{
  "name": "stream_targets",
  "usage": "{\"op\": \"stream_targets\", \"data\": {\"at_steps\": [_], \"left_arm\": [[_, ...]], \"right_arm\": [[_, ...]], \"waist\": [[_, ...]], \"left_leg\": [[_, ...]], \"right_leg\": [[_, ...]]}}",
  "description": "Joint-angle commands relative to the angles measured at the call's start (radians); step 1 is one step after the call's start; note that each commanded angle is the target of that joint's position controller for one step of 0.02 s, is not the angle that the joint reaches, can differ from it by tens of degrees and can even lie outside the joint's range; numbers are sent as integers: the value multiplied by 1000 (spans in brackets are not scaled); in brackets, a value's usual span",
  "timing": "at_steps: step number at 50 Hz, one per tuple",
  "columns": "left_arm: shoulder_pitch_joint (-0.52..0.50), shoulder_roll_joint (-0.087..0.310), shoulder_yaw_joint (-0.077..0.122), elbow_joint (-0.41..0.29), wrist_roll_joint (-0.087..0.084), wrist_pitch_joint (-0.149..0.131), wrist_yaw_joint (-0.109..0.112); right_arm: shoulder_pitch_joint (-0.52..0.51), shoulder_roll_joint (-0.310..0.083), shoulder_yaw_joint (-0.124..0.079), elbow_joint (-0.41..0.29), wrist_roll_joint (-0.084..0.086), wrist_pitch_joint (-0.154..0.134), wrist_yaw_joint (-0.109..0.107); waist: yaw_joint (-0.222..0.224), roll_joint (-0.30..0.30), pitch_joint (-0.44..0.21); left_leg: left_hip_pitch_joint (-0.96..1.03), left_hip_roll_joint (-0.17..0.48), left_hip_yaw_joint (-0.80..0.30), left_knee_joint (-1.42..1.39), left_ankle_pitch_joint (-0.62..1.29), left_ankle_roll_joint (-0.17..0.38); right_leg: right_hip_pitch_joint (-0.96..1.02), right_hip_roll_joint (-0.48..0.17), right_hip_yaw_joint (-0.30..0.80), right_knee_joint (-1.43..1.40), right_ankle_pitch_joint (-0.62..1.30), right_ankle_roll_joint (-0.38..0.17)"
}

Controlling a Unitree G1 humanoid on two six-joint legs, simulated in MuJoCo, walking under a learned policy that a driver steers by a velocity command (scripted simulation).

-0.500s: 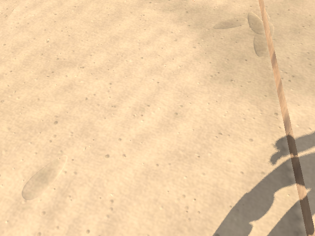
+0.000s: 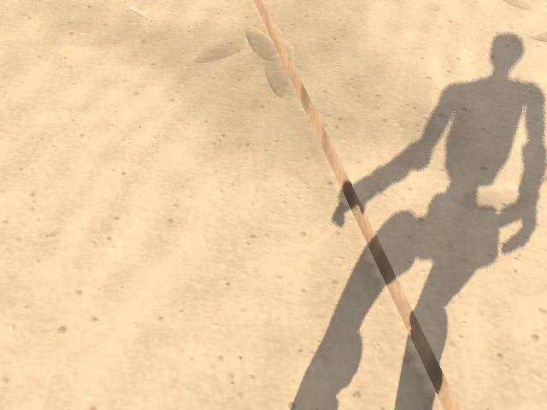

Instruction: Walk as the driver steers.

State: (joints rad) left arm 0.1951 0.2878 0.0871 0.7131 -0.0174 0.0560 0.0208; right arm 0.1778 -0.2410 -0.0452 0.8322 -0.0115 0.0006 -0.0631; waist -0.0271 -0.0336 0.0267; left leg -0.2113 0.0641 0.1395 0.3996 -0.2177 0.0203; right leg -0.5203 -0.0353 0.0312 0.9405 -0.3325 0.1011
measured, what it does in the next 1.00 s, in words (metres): walks ahead: right foot, then left foot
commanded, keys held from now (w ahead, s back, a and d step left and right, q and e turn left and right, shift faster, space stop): e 0.14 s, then no key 0.16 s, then w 0.70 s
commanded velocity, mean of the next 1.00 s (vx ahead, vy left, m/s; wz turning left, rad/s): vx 0.24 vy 0.00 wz -0.22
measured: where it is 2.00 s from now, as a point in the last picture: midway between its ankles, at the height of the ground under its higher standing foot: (298, 287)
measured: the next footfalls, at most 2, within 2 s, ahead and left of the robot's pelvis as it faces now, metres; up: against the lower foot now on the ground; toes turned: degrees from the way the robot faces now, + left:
right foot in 0.14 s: +0.04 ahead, -0.15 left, +0.00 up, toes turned -9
left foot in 0.70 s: +0.17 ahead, +0.07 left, +0.00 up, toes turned -9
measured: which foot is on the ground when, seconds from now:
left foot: down 0.00-0.14, up 0.16-0.68, down 0.70-1.00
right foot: up 0.00-0.12, down 0.14-0.70, up 0.72-1.00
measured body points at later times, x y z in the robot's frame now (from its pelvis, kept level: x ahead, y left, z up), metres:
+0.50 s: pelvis +0.03 -0.06 +0.00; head +0.03 -0.08 +0.45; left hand +0.20 +0.18 -0.09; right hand +0.09 -0.36 -0.12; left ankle +0.09 +0.09 -0.70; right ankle +0.00 -0.14 -0.75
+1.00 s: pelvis +0.20 -0.02 +0.00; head +0.23 -0.01 +0.45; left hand +0.42 +0.19 -0.11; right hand +0.16 -0.29 -0.12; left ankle +0.13 +0.08 -0.75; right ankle +0.31 -0.23 -0.68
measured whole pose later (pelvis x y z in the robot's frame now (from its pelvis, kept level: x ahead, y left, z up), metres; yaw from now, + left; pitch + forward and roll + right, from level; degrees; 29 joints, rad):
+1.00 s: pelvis +0.20 -0.02 +0.00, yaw -11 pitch +3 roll +0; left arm 0.16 0.29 0.06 0.72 -0.01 -0.07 -0.02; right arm 0.40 -0.24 -0.03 0.85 0.00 -0.08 0.01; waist -0.06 -0.05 -0.01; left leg -0.03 -0.04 0.03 0.22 -0.24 0.05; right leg -0.70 -0.10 0.03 0.81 -0.02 0.00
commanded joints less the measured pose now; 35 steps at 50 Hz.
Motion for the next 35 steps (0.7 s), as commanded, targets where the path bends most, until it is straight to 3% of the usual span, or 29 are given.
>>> {"op": "stream_targets", "data": {"at_steps": [1, 5, 6, 7, 8, 9, 10, 11, 12, 13, 15, 16, 18, 20, 25, 31, 33, 34, 35], "left_arm": [[-83, 49, 0, -122, -1, -13, -19], [-51, 63, 13, -135, -5, 0, -42], [-10, 66, 20, -121, -4, 0, -46], [43, 104, 38, -103, -1, -1, -37], [94, 208, 67, -105, 1, -4, -17], [77, 276, 69, -133, 29, -19, -15], [94, 201, 50, -128, 39, -42, -25], [43, 173, 35, -122, 40, -58, -26], [-23, 150, 29, -126, 27, -65, -23], [-68, 124, 17, -129, 14, -66, -21], [-85, 107, 4, -123, 23, -70, -15], [-62, 101, 2, -111, 22, -74, -12], [-11, 108, 4, -83, 13, -81, -8], [8, 122, 4, -61, 16, -91, -3], [38, 157, 14, -30, 10, -117, -8], [71, 165, 17, -3, -5, -116, -23], [58, 154, 12, 0, -9, -109, -27], [60, 131, 3, 2, -3, -106, -29], [47, 86, -12, -1, 6, -109, -31]], "right_arm": [[7, -233, -65, -54, 7, -5, 7], [-15, -250, -78, -60, 36, -9, 24], [-22, -239, -77, -57, 45, -8, 25], [36, -201, -68, -36, 39, -9, 30], [40, -136, -46, -56, -3, -12, 40], [-11, -105, -32, -121, -20, -18, 41], [-75, -173, -52, -121, -4, -18, 39], [-76, -182, -57, -119, 20, -12, 38], [-47, -174, -59, -93, 20, -4, 30], [-30, -183, -63, -81, 8, 4, 22], [20, -174, -63, -67, 3, 8, 21], [42, -169, -62, -62, 7, 5, 25], [-1, -161, -56, -76, 16, -5, 35], [-57, -159, -52, -96, 21, -21, 44], [-82, -138, -44, -97, 24, -67, 66], [-96, -123, -30, -108, 36, -97, 87], [-36, -121, -30, -87, 34, -104, 90], [32, -130, -36, -62, 33, -104, 87], [130, -156, -45, -38, 36, -105, 79]], "waist": [[-35, 206, -66], [1, 210, -80], [28, 192, -91], [38, 119, -119], [38, -120, -157], [38, -288, -181], [101, -137, -221], [65, -115, -172], [33, -70, -147], [15, -77, -129], [-11, -87, -142], [-8, -85, -159], [31, -107, -118], [50, -128, -52], [69, -84, -20], [73, -72, -7], [28, -52, -26], [-2, -43, -47], [-45, -20, -78]], "left_leg": [[130, 251, -134, -93, 344, 198], [131, 279, -113, -6, 367, 156], [101, 261, -81, 55, 330, 117], [16, 218, -25, 168, 244, 52], [-244, 119, 52, 453, -88, -38], [-489, -10, -17, 681, -473, -91], [-486, 6, -144, 809, -449, -88], [-484, 17, -164, 823, -368, -72], [-474, 28, -177, 789, -286, -68], [-453, 28, -178, 770, -219, -75], [-365, 8, -168, 777, -125, -86], [-356, 9, -162, 736, -90, -85], [-406, 15, -157, 619, -48, -76], [-445, 18, -170, 494, -31, -62], [-397, 12, -161, 304, -15, -35], [-259, -13, -120, 168, -39, 7], [-106, -39, -90, 88, 17, 26], [2, -51, -86, 69, 13, 33], [148, -5, -146, 57, -5, 55]], "right_leg": [[0, -5, -76, -124, -31, -22], [135, 16, -110, -349, 31, -100], [222, 38, -126, -471, 127, -132], [373, 51, -90, -561, 253, -166], [597, -151, 188, -571, 600, -239], [610, -382, 463, -554, 795, -449], [561, -358, 402, -580, 722, -474], [507, -295, 301, -585, 650, -418], [466, -230, 236, -588, 559, -359], [426, -205, 201, -594, 558, -333], [365, -173, 155, -608, 592, -333], [376, -162, 149, -633, 453, -334], [406, -168, 215, -721, 44, -338], [424, -193, 282, -779, -108, -336], [435, -213, 281, -802, -81, -338], [371, -207, 268, -765, -104, -332], [299, -177, 236, -702, -102, -307], [248, -148, 216, -647, -92, -288], [155, -105, 170, -534, -67, -251]]}}
Keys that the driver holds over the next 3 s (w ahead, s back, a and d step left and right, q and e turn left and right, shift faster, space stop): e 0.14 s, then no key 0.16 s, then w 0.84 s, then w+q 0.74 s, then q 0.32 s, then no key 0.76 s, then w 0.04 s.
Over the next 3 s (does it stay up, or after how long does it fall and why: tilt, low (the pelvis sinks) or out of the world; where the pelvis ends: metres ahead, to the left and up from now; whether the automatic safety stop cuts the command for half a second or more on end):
stays up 0.92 0.01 -0.01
